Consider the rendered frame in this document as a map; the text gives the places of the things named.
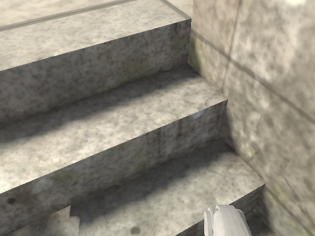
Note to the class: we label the right robot thigh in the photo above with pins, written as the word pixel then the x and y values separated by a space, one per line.
pixel 225 220

